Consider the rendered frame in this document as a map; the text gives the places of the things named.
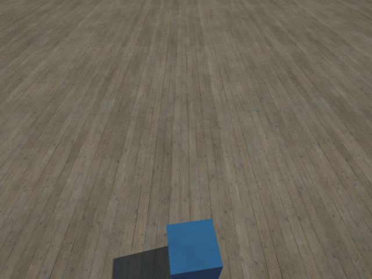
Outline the carton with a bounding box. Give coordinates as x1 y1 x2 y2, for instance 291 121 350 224
166 219 223 279

